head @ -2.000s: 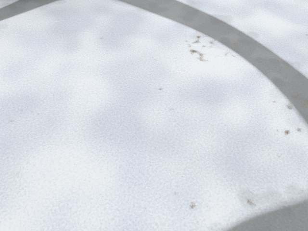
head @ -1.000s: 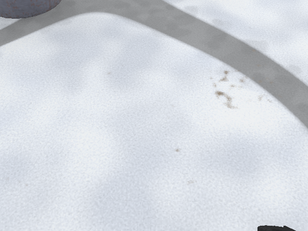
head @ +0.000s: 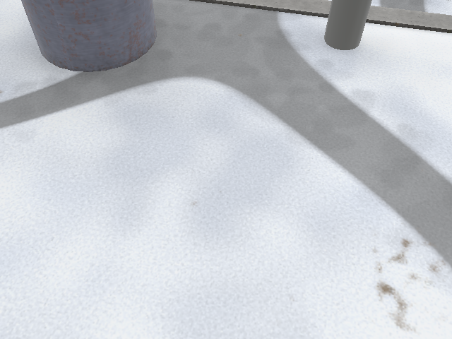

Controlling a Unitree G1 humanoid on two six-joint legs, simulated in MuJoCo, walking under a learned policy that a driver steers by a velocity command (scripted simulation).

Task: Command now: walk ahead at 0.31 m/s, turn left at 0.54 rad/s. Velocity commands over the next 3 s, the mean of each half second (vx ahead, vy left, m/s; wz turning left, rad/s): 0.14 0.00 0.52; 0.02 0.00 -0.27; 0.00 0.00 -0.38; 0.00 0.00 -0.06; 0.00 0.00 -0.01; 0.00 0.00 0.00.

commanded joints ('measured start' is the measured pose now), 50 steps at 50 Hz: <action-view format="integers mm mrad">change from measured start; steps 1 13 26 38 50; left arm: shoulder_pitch -45 -97 -146 -140 -147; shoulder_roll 192 159 95 180 98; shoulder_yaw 39 28 -3 22 13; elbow -67 -177 -214 -270 -364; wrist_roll -20 3 -3 -17 -30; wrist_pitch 12 57 64 61 117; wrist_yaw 15 23 9 -3 -30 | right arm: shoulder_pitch -72 16 45 48 5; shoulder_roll -39 -164 -94 -91 -184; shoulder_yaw -3 -41 1 -14 -50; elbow -103 -182 -197 -191 -220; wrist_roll -4 -19 -42 -29 -16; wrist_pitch -6 6 38 32 27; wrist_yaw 24 -14 -47 -54 -70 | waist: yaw -22 -27 -76 -79 -58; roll -105 16 108 -165 83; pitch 32 -160 -165 -54 -86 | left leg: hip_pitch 74 418 369 453 490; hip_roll -44 69 29 -141 150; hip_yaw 74 -321 -312 -37 -112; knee -80 -415 -382 -175 -362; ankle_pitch -34 159 -193 -224 173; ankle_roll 15 253 186 19 181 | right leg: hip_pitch -25 -564 -380 -377 -517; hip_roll -279 -72 -60 -124 -60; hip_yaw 41 325 311 538 261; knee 25 958 485 190 715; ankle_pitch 673 -147 -18 149 -190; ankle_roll -121 49 72 -86 43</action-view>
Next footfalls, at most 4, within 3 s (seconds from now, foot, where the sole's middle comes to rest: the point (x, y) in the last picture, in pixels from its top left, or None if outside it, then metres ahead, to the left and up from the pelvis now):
0.12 left None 0.22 0.12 -0.78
0.58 right None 0.26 -0.11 -0.78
1.12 right None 0.22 -0.14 -0.78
1.56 left None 0.24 0.09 -0.78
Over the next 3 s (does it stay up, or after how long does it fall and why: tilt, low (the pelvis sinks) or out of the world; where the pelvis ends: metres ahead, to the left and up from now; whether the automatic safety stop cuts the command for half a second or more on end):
stays up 0.19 -0.02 -0.01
